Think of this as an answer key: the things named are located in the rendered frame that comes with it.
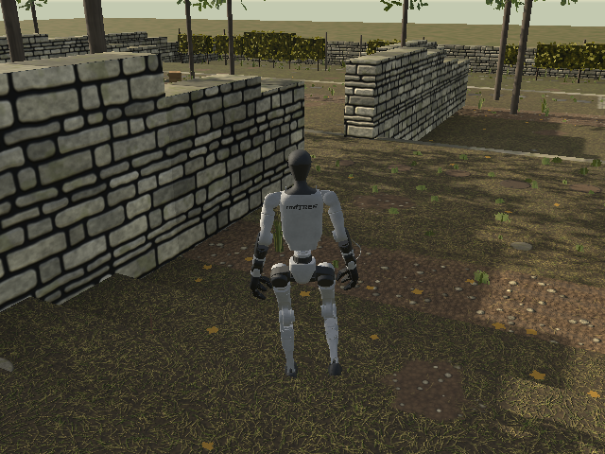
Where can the left robot thigh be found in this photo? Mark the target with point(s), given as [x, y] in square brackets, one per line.
[279, 278]

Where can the left robot hand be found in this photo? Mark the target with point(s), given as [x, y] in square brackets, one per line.
[255, 285]

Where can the right robot upper arm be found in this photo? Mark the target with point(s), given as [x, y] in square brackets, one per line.
[330, 198]

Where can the right robot hand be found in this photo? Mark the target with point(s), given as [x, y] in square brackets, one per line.
[351, 275]

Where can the robot right forearm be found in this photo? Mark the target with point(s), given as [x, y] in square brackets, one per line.
[347, 252]

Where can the right robot thigh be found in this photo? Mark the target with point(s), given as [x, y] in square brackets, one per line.
[325, 275]

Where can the robot left forearm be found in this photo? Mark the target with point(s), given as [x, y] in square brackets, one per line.
[259, 258]

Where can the left robot upper arm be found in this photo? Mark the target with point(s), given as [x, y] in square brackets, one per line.
[271, 201]

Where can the robot thigh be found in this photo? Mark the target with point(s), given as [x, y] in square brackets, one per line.
[325, 275]
[279, 278]

